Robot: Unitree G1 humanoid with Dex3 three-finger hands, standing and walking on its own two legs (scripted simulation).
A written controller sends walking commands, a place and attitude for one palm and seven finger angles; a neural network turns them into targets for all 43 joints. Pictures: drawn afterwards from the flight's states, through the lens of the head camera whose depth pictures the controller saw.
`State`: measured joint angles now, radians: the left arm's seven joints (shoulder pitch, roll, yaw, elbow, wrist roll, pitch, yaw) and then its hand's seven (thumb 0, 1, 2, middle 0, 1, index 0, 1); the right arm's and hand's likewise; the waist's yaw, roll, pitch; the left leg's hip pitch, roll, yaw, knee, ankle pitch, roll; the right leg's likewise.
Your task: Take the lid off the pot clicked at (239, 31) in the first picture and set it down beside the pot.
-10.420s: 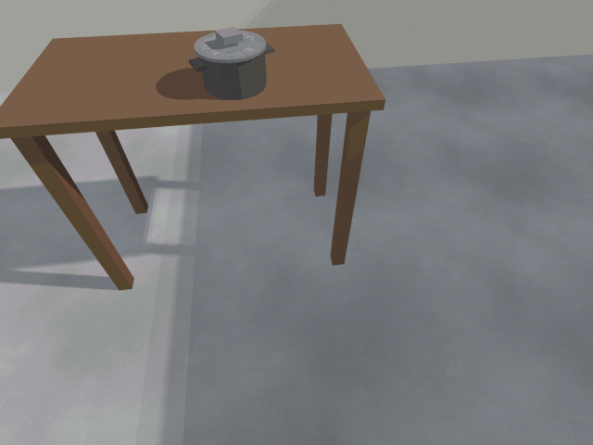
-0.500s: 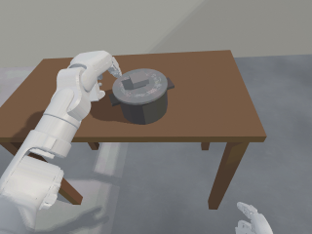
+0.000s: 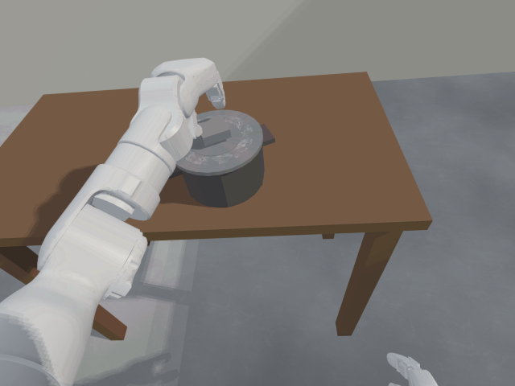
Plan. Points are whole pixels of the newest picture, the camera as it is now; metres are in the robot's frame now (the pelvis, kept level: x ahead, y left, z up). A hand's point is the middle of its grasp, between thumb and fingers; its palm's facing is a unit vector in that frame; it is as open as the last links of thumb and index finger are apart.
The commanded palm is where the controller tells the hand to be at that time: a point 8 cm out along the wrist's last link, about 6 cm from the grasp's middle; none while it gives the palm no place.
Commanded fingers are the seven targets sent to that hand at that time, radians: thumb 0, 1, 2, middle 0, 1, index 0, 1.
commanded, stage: move the open hand above the knob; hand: left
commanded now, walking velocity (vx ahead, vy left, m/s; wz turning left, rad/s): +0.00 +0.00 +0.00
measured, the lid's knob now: (213, 129) +0.52 +0.09 +0.13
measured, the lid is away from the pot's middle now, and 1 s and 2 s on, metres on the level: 0.00 0.00 0.00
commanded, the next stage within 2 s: lower the open fingers around the knob in 1.02 s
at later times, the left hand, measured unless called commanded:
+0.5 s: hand (213, 99) +0.50 +0.07 +0.20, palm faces -0.28 -0.06 -0.96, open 9.9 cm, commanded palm +0.48 +0.09 +0.26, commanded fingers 0.00 -0.34 1.62 -0.88 -0.08 -0.88 -0.08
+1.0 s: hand (194, 107) +0.48 +0.10 +0.20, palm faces -0.28 -0.05 -0.96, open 9.8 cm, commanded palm +0.48 +0.10 +0.26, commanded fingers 0.00 -0.34 1.62 -0.88 -0.08 -0.88 -0.08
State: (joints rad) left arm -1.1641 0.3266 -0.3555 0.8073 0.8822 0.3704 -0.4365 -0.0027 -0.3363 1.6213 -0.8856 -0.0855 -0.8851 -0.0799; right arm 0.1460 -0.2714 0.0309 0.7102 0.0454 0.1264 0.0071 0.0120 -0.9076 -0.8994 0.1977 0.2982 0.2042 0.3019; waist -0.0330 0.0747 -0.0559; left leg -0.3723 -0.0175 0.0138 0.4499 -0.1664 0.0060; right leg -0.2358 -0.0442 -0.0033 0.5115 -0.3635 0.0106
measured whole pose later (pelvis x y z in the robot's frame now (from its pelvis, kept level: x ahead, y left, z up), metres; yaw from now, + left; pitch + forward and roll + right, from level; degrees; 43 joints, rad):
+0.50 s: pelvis +0.01 -0.01 +0.00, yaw -3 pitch +8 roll +2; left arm -1.29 0.34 -0.26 1.08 0.93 0.32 -0.38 0.00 -0.33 1.62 -0.88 -0.09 -0.88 -0.08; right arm 0.30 -0.29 0.00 0.77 0.03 0.07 -0.03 0.01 -0.91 -0.90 0.20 0.30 0.20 0.30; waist -0.11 0.06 -0.08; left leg -0.39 0.01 0.05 0.42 -0.16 0.00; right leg -0.28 -0.02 0.04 0.49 -0.35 0.00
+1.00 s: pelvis +0.00 +0.00 +0.00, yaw -1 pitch +7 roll +1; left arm -1.28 0.34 -0.32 1.02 0.90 0.31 -0.40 0.00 -0.34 1.62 -0.89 -0.09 -0.88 -0.08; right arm 0.18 -0.27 0.02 0.73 0.05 0.08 -0.03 0.01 -0.91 -0.90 0.20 0.30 0.20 0.30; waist -0.07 0.04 -0.08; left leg -0.40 0.00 0.03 0.45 -0.17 0.01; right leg -0.27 -0.03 0.02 0.51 -0.35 0.01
